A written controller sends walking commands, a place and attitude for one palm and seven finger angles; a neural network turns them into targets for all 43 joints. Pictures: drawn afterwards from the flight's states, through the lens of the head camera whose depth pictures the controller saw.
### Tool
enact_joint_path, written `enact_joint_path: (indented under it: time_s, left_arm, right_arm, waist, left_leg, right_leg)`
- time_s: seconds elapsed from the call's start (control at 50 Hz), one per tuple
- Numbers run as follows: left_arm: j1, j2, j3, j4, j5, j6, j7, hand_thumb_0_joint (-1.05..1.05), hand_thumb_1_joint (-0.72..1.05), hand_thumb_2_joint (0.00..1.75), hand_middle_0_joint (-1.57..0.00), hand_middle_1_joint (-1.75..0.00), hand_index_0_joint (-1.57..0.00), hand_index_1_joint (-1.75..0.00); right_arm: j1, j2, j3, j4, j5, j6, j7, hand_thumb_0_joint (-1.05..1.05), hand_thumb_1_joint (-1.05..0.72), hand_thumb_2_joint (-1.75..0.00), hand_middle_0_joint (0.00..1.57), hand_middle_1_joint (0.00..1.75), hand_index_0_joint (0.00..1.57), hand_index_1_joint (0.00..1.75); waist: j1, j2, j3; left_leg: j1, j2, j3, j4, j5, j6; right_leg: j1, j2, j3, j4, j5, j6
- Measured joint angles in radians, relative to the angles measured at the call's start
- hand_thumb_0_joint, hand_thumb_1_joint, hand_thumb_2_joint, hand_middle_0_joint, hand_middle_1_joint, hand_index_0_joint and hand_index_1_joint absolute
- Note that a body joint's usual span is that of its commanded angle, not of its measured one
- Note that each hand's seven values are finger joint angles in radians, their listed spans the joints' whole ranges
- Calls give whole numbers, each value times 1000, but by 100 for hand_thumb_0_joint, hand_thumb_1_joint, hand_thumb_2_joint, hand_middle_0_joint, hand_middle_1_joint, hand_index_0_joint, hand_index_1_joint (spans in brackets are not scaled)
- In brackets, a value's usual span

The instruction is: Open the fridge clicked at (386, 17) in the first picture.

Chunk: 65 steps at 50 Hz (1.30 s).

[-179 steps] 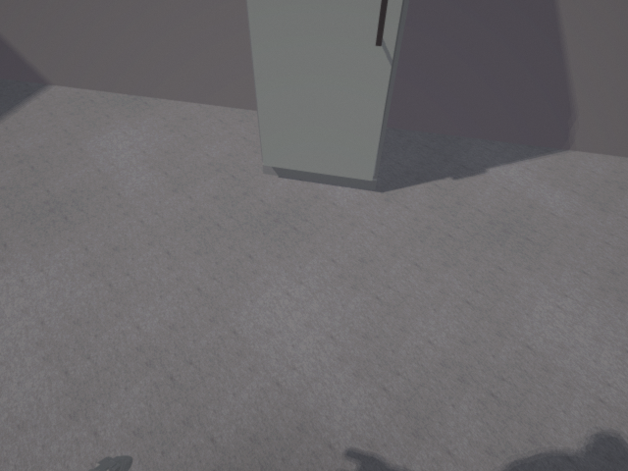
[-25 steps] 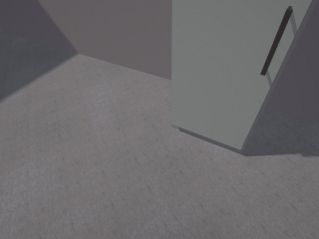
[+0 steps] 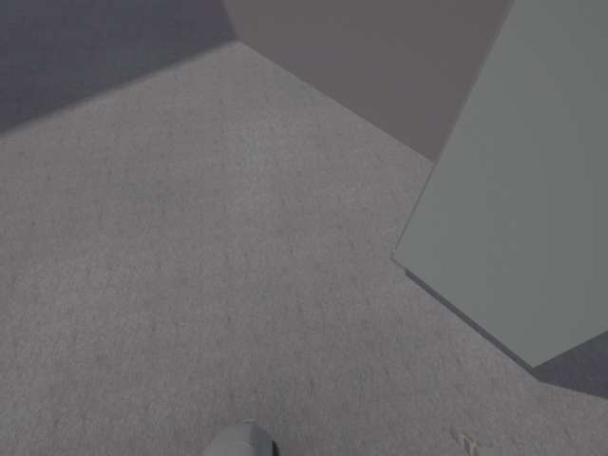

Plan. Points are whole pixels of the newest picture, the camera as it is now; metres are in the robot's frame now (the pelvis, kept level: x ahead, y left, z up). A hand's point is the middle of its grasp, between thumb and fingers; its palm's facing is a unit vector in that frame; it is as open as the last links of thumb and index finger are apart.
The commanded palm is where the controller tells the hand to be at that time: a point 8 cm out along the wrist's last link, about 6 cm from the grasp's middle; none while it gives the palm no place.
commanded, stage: turn to face it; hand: right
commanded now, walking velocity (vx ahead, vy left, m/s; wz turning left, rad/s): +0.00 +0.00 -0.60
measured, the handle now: out of the picture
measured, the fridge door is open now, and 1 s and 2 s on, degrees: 0 0 0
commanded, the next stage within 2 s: take the last steps up to it in 1.02 s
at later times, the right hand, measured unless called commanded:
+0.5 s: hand out of the picture +0.09 -0.27 -0.16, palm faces +0.30 +0.93 -0.22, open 7.4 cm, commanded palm none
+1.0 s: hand out of the picture +0.08 -0.19 -0.12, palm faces +0.50 +0.82 -0.28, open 7.4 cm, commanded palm none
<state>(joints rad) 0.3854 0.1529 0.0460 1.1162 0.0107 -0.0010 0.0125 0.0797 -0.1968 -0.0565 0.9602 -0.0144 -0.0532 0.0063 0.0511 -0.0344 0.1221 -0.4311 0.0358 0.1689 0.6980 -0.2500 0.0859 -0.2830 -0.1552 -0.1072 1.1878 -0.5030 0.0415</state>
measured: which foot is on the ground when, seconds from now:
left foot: down 0.00-0.34, up 0.36-0.86, down 0.88-1.00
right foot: up 0.00-0.32, down 0.34-0.88, up 0.90-1.00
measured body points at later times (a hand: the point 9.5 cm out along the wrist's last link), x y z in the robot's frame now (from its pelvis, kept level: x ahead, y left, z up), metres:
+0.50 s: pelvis +0.08 -0.05 +0.02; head +0.11 -0.09 +0.46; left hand +0.22 +0.18 -0.11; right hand +0.07 -0.32 -0.14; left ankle +0.08 +0.11 -0.63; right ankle +0.09 -0.12 -0.71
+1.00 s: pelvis +0.10 +0.03 +0.02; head +0.14 +0.05 +0.47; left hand +0.29 +0.22 -0.14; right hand +0.06 -0.23 -0.10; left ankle +0.15 +0.11 -0.71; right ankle +0.03 -0.10 -0.64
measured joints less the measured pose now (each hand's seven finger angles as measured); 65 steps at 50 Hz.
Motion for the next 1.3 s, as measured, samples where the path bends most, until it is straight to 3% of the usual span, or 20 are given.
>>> enact_joint_path:
  time_s: [0.06, 0.16, 0.28, 0.34, 0.36, 0.4, 0.44, 0.48, 0.64, 0.8, 0.86, 0.9, 0.94, 1.0, 1.04, 1.16, 1.3]
  left_arm:
    - [-60, 13, 0, -28, 6, 8, 5, 0, 91, 90, -20, -29, -20, -29]
    - [-118, 13, -2, -83, 9, 21, -3, 0, 91, 90, -19, -29, -19, -29]
    - [-165, 20, 4, -122, 12, 42, -22, 0, 92, 90, -19, -29, -20, -29]
    - [-177, 35, 7, -155, 15, 39, -31, 0, 92, 90, -19, -29, -20, -29]
    - [-183, 36, 10, -165, 18, 34, -32, 0, 92, 90, -19, -29, -20, -29]
    - [-195, 38, 7, -185, 21, 23, -28, 0, 92, 90, -19, -29, -20, -29]
    - [-198, 42, 4, -197, 19, 16, -20, 0, 92, 90, -20, -29, -20, -29]
    - [-197, 44, 1, -199, 18, 15, -14, 0, 91, 90, -20, -29, -20, -29]
    - [-185, 52, 0, -192, 12, 23, -17, 0, 91, 90, -20, -30, -20, -30]
    - [-189, 72, 15, -188, 17, 47, -25, 0, 91, 90, -20, -30, -20, -30]
    - [-188, 84, 23, -190, 13, 56, -27, 0, 91, 90, -20, -30, -20, -30]
    - [-191, 100, 34, -190, 7, 63, -27, 0, 91, 90, -20, -30, -20, -30]
    - [-191, 108, 42, -186, 11, 76, -26, 0, 91, 90, -20, -29, -20, -30]
    - [-197, 115, 45, -180, 14, 82, -32, 0, 91, 90, -20, -29, -20, -29]
    - [-199, 115, 44, -176, 14, 80, -34, 0, 91, 90, -20, -29, -20, -29]
    - [-215, 105, 29, -144, 10, 88, -30, 0, 91, 90, -19, -29, -20, -29]
    - [-241, 81, 3, -132, 8, 65, -37, 0, 91, 90, -19, -29, -20, -29]
  right_arm:
    - [-1, 30, 20, 18, -1, 6, -15, 0, -91, -90, 20, 30, 20, 30]
    - [5, 70, 28, 20, 4, 23, -24, -1, -92, -90, 20, 30, 21, 30]
    - [21, 58, 22, -6, -6, 44, -23, -1, -92, -90, 20, 30, 21, 30]
    - [52, 33, 11, -13, -3, 60, -21, -1, -91, -90, 20, 30, 21, 30]
    - [61, 20, 5, -12, 1, 69, -20, 0, -91, -90, 20, 30, 21, 30]
    - [76, -7, -7, -10, 1, 94, -23, 0, -91, -90, 20, 30, 21, 30]
    - [84, -29, -18, -2, -1, 107, -23, 0, -91, -90, 20, 30, 21, 30]
    - [90, -47, -27, 1, -2, 109, -19, 1, -91, -90, 20, 30, 20, 30]
    - [103, -84, -34, -17, 4, 113, -23, 1, -91, -90, 20, 30, 20, 30]
    - [63, -51, -11, -52, 10, 108, -26, 1, -91, -90, 20, 30, 20, 30]
    - [66, -30, 5, -74, 13, 90, -26, 1, -91, -90, 20, 30, 20, 30]
    - [73, -7, 17, -79, 3, 75, -28, 1, -91, -90, 20, 30, 20, 30]
    - [89, 13, 27, -82, 0, 72, -27, 1, -90, -90, 20, 30, 20, 30]
    - [115, 33, 35, -73, -2, 71, -27, 1, -90, -90, 20, 30, 21, 30]
    - [128, 39, 38, -62, -2, 69, -26, 1, -90, -90, 20, 30, 21, 30]
    - [163, 32, 35, -34, -8, 57, -24, 1, -91, -90, 20, 30, 21, 30]
    - [228, -10, 16, 37, -16, 49, -13, 1, -91, -90, 20, 30, 21, 30]
  waist:
    - [9, -7, -20]
    - [9, 5, -65]
    - [-24, 43, -74]
    - [-34, 55, -72]
    - [-33, 69, -69]
    - [-34, 82, -59]
    - [-33, 78, -53]
    - [-40, 75, -48]
    - [-48, 43, -47]
    - [-27, 9, -47]
    - [-26, -1, -58]
    - [-28, -28, -59]
    - [-29, -30, -64]
    - [-32, -20, -66]
    - [-31, -12, -66]
    - [-60, 14, -59]
    - [-108, 43, -72]
  left_leg:
    - [70, -4, 18, -86, 13, -22]
    - [155, 11, 69, -180, 17, -26]
    - [202, 52, 138, -147, -43, -59]
    - [190, 80, 167, -62, -104, -85]
    - [168, 97, 153, -6, -135, -102]
    - [88, 85, 52, 178, -272, -129]
    - [11, 61, -32, 345, -274, -143]
    - [-38, 55, -83, 428, -211, -156]
    - [-48, 57, -159, 346, -138, -190]
    - [50, 14, -164, 109, -174, -172]
    - [137, -6, -152, -86, -88, -156]
    - [155, -17, -127, -119, -59, -106]
    - [163, -4, -103, -110, -65, -70]
    - [193, 15, -83, -149, -48, -55]
    - [207, 26, -67, -172, -36, -53]
    - [214, 51, -25, -199, -20, -50]
    - [205, 74, 16, -208, -13, -74]
  right_leg:
    - [-133, 20, 48, 42, 72, -4]
    - [-219, 33, 30, -132, 130, 9]
    - [-161, 50, -27, -350, 128, 6]
    - [-88, 61, -38, -502, 218, -13]
    - [-95, 77, -36, -495, 222, -42]
    - [-109, 98, -32, -473, 190, -94]
    - [-101, 112, -19, -504, 192, -114]
    - [-79, 129, -8, -566, 225, -110]
    - [-16, 170, 62, -715, 307, -112]
    - [-37, 199, 152, -699, 322, -78]
    - [-66, 213, 181, -654, 310, -53]
    - [-112, 208, 194, -544, 204, -38]
    - [-170, 214, 178, -346, 79, -27]
    - [-221, 192, 141, -112, 95, -8]
    - [-220, 170, 130, -58, 119, 7]
    - [-119, 127, 112, -201, 75, 27]
    - [17, 130, 51, -468, 35, -7]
